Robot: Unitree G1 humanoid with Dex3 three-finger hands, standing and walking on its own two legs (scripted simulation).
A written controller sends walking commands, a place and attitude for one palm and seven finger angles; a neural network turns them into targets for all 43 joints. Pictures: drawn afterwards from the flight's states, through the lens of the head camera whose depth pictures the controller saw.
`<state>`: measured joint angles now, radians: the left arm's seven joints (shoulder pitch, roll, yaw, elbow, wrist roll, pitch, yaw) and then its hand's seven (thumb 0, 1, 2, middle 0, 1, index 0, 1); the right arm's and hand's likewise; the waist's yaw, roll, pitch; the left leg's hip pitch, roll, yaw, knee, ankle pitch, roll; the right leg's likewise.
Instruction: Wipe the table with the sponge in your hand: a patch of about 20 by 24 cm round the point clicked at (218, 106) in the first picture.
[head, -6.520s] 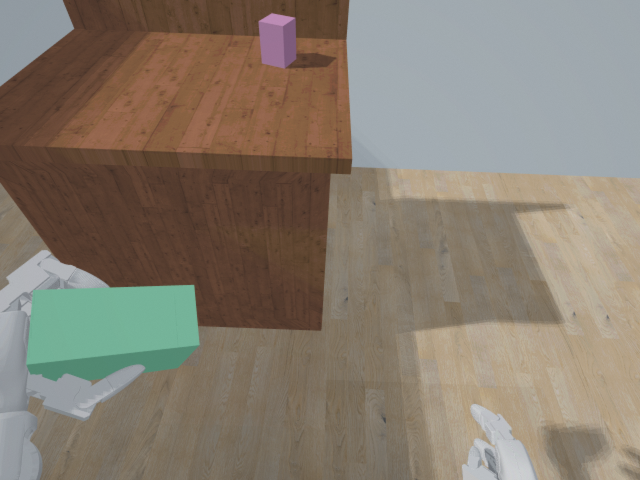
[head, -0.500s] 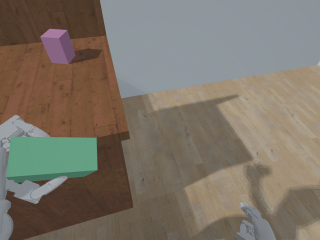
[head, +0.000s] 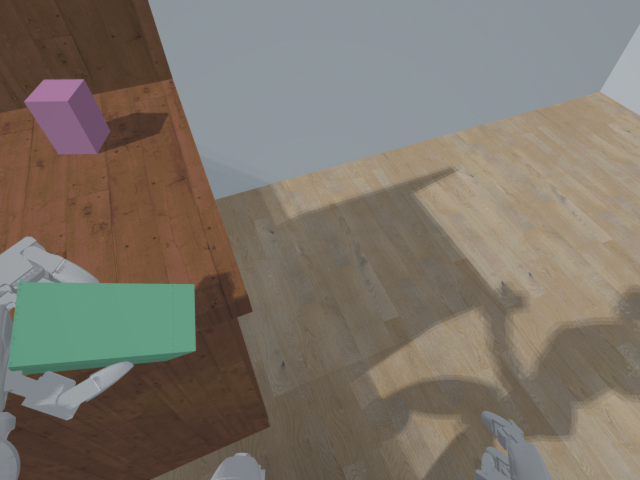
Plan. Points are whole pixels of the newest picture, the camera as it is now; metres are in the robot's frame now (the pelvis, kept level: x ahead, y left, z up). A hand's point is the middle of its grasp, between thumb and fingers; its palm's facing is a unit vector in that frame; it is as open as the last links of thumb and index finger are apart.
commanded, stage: shuffle to correct the standing spot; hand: left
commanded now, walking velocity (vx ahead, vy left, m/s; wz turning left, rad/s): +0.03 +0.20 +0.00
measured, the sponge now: (132, 327) +0.23 +0.19 +0.15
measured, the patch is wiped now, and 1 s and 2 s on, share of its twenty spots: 0.00 0.00 0.00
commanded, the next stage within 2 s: come to a stop and stand still in 0.86 s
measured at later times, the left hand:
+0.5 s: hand out of the picture +0.23 +0.35 +0.17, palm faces +0.40 -0.82 -0.42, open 10.2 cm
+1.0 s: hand out of the picture +0.21 +0.41 +0.16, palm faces +0.40 -0.82 -0.40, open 10.1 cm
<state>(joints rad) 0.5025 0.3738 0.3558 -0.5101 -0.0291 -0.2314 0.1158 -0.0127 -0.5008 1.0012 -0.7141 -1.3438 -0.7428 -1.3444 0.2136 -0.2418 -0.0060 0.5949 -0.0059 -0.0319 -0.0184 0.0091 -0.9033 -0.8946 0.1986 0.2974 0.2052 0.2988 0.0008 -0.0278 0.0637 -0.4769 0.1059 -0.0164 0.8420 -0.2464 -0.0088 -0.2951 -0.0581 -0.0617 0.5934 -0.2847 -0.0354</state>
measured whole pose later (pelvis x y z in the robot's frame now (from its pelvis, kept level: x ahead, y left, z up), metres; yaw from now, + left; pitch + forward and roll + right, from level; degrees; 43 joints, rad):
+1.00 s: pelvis +0.00 +0.17 +0.00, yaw -1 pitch -1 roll +1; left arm 0.47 0.35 0.34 -0.45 -0.02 -0.23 0.16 -0.01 -0.50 1.00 -0.71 -1.34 -0.75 -1.34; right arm 0.23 -0.24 -0.01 0.63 0.00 -0.05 -0.03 0.01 -0.90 -0.89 0.20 0.30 0.21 0.30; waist 0.00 -0.02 0.01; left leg -0.40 0.05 0.01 0.78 -0.33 -0.01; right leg -0.24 -0.14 -0.05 0.58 -0.32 0.06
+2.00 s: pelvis +0.02 +0.21 +0.00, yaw -2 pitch +2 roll +0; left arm 0.48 0.40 0.33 -0.44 -0.04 -0.23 0.09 -0.01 -0.50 1.01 -0.71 -1.34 -0.75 -1.34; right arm 0.24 -0.26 0.01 0.60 0.00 -0.16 -0.01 0.01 -0.90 -0.89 0.20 0.30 0.21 0.30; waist 0.01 -0.02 0.04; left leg -0.29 0.05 0.01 0.54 -0.28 -0.03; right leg -0.23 0.04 -0.01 0.51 -0.32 -0.03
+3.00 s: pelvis -0.02 +0.26 +0.01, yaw -2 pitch -2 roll -2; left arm 0.45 0.37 0.35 -0.50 -0.03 -0.19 0.11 -0.02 -0.50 1.01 -0.71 -1.34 -0.75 -1.34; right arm 0.20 -0.19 0.02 0.59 0.00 -0.15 -0.03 0.01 -0.90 -0.89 0.20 0.30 0.21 0.30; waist 0.01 -0.03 0.09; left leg -0.26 -0.01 0.03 0.48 -0.19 0.05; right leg -0.16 -0.02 0.00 0.38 -0.19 0.05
